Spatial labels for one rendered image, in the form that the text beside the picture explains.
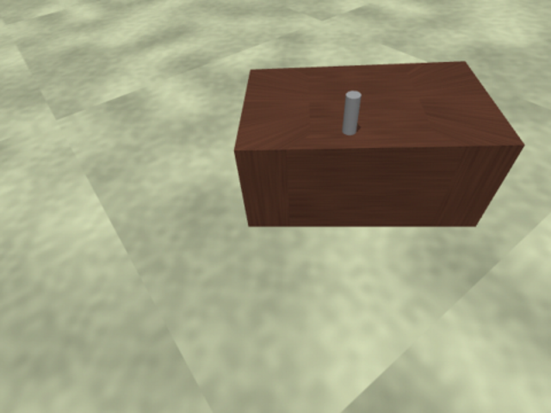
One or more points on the can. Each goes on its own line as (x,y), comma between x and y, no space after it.
(351,112)

